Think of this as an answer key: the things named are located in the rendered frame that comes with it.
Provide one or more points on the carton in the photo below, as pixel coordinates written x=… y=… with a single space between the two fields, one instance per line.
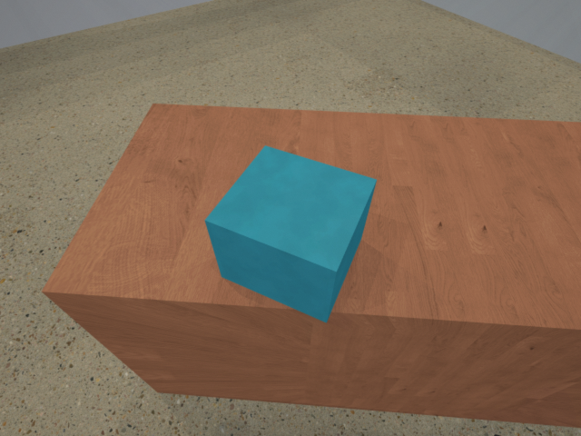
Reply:
x=289 y=229

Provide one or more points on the pedestal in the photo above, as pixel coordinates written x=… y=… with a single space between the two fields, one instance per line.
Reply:
x=462 y=300

